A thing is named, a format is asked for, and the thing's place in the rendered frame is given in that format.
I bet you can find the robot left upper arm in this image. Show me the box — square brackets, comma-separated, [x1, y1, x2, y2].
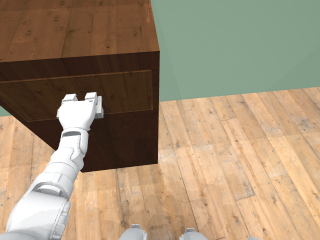
[0, 191, 71, 240]

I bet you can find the cabinet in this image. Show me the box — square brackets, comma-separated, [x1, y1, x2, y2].
[0, 0, 160, 173]

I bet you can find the right robot shin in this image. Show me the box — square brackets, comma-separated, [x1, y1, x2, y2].
[185, 228, 195, 233]

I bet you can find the handle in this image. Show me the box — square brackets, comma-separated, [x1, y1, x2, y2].
[56, 96, 104, 120]

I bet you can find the drawer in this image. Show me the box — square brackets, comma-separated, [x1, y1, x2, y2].
[0, 69, 152, 121]

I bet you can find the robot left forearm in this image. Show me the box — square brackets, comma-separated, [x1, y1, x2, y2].
[6, 127, 89, 233]

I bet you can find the left robot shin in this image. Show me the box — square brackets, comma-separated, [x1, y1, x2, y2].
[131, 224, 142, 229]

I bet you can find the left robot hand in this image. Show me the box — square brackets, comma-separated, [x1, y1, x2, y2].
[58, 92, 98, 131]

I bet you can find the robot shin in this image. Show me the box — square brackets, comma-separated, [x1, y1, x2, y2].
[185, 228, 195, 233]
[131, 224, 142, 229]

